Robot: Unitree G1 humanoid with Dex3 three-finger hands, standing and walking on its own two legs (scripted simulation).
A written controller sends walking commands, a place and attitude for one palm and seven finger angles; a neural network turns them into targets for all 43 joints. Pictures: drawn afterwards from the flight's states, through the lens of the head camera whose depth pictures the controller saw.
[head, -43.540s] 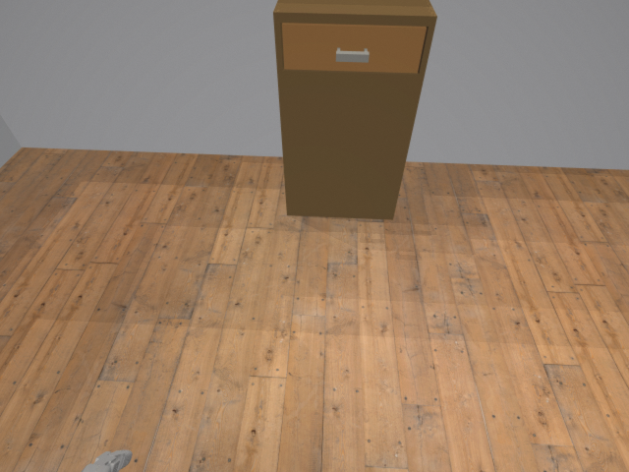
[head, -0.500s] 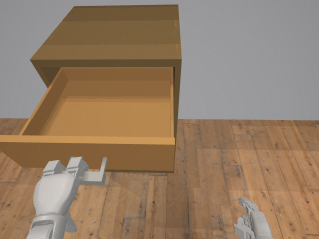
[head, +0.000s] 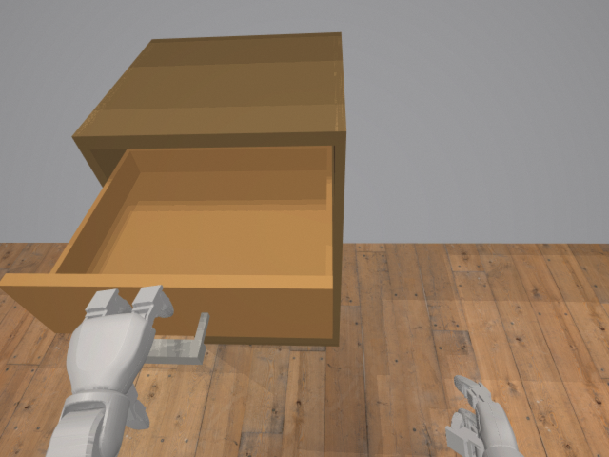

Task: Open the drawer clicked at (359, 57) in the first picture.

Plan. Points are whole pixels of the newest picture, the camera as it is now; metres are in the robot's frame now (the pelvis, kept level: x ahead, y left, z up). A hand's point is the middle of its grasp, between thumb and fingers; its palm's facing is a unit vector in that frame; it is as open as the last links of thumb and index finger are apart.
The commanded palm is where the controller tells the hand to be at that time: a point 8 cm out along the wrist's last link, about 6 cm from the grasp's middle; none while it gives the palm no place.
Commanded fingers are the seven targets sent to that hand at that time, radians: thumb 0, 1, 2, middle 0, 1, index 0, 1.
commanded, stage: lift the hand off the handle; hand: left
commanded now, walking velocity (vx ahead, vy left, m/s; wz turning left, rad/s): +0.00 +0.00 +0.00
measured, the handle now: (169, 335) +0.26 +0.23 +0.01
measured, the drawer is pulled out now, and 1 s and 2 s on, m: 0.30 0.30 0.30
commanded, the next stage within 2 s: draw the hand back to the body in 0.96 s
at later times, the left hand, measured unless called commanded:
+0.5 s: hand (93, 337) +0.21 +0.27 +0.10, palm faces +0.06 -0.06 -1.00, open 13.8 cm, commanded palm +0.18 +0.26 +0.16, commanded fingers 0.00 -0.50 0.30 -0.30 -1.20 -0.30 -1.20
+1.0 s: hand (88, 296) +0.23 +0.26 +0.16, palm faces +0.09 -0.05 -0.99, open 13.9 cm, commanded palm +0.19 +0.26 +0.21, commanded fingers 0.00 -0.50 0.30 -0.30 -1.20 -0.30 -1.20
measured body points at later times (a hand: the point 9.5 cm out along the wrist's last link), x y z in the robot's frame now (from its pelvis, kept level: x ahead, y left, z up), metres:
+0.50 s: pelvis +0.01 +0.00 +0.02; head +0.00 -0.04 +0.47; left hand +0.20 +0.27 +0.16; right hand +0.24 -0.20 -0.07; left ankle -0.01 +0.13 -0.72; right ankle +0.01 -0.14 -0.72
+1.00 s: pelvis +0.00 +0.00 +0.03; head -0.01 -0.04 +0.47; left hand +0.21 +0.26 +0.21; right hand +0.24 -0.18 -0.07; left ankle -0.01 +0.13 -0.72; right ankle +0.02 -0.14 -0.72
